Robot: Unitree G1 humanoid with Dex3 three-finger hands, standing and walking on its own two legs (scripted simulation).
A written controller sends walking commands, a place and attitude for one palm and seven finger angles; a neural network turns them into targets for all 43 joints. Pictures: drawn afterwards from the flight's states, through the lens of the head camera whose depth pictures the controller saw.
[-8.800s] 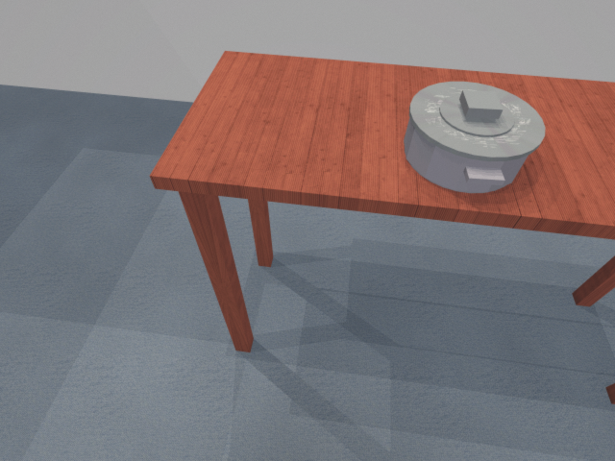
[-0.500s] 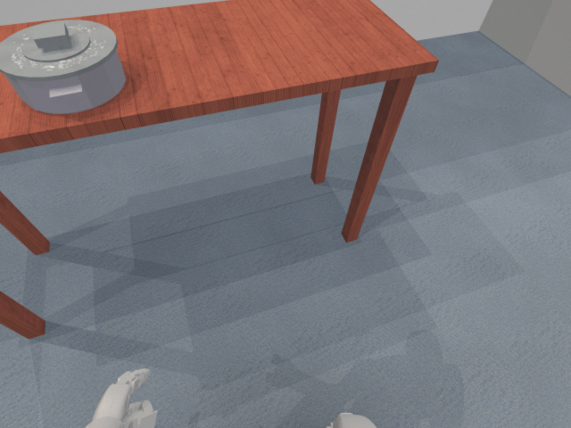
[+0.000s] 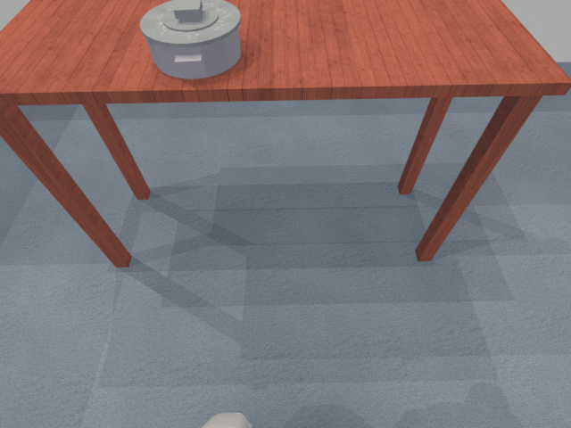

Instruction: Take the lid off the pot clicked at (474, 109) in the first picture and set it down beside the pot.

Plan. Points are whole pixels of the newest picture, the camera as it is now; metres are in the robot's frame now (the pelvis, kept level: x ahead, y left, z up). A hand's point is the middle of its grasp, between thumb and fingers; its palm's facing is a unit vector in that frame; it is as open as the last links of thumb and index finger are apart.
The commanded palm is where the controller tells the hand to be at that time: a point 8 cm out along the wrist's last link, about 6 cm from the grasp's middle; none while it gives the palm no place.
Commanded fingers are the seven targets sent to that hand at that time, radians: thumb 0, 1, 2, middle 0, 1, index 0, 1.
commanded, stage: take the last steps up to it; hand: left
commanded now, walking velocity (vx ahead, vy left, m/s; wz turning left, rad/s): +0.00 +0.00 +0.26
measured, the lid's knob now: (188, 8) +0.85 +0.27 +0.15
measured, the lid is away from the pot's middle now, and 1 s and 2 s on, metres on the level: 0.00 0.00 0.00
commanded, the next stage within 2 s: come to a stop and stand still in 1.18 s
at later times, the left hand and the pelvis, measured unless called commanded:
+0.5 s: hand out of the picture +0.10 +0.21 -0.16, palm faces +0.09 -0.97 -0.22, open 7.4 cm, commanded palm none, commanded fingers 0.00 0.90 0.90 -0.20 -0.30 -0.20 -0.30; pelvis +0.05 +0.01 +0.00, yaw +5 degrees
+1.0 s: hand out of the picture +0.10 +0.16 -0.16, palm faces +0.27 -0.95 -0.17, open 7.4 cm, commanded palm none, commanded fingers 0.00 0.90 0.90 -0.20 -0.30 -0.20 -0.30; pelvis +0.22 +0.03 -0.01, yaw +7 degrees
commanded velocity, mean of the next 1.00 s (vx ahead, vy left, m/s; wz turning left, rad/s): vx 0.28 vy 0.04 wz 0.08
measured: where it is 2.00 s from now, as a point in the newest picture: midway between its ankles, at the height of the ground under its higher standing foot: (263, 375)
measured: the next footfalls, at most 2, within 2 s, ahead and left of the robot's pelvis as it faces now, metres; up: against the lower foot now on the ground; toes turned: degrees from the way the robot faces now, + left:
left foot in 0.06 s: +0.02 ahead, +0.13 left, +0.00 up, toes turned +5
right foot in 0.52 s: +0.13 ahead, -0.10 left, +0.00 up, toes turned -1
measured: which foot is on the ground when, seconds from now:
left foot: up 0.00-0.04, down 0.06-0.52, up 0.54-1.00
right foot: down 0.00-0.06, up 0.08-0.50, down 0.52-1.00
